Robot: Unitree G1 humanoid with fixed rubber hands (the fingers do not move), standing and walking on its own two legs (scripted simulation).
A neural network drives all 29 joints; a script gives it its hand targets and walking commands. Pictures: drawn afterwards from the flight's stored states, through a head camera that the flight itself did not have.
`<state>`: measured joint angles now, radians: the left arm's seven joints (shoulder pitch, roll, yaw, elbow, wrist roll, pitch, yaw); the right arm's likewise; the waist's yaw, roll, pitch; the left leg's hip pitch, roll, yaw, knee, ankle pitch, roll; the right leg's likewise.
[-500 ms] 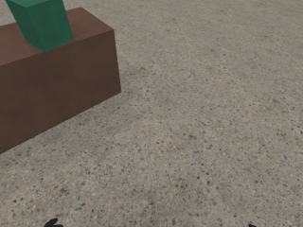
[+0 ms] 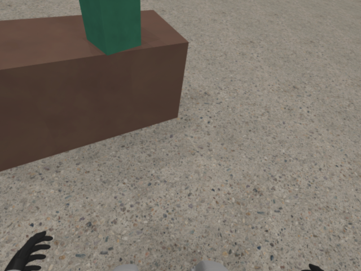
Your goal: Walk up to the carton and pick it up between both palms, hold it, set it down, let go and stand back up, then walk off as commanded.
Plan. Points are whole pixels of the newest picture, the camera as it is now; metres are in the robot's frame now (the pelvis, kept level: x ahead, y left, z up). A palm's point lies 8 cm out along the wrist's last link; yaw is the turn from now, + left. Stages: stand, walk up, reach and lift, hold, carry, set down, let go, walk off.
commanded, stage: walk up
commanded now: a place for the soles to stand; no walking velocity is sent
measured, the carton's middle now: (111, 18) +1.20 +0.35 +0.01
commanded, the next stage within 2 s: none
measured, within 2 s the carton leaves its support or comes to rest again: neither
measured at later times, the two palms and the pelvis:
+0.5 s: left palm (14, 234) +0.18 +0.34 -0.03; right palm (269, 170) +0.39 -0.28 -0.06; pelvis +0.18 -0.01 +0.00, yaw +12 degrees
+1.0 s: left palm (48, 142) +0.45 +0.39 -0.07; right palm (257, 136) +0.51 -0.26 -0.04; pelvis +0.37 +0.05 -0.01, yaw +17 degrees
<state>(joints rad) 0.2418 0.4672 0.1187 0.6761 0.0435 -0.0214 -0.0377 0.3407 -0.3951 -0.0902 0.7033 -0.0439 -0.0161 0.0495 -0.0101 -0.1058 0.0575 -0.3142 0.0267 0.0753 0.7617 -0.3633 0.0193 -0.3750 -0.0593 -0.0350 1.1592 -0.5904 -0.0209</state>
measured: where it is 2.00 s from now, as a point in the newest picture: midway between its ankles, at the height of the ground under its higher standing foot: (146, 177)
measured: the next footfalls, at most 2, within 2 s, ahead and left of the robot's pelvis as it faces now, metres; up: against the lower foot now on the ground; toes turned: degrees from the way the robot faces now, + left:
right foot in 0.24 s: +0.28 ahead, -0.13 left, +0.00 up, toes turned +2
left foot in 0.66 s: +0.36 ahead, +0.21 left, +0.00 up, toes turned +20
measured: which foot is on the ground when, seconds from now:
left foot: down 0.00-0.28, up 0.30-0.64, down 0.66-1.00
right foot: up 0.00-0.22, down 0.24-0.68, up 0.70-1.00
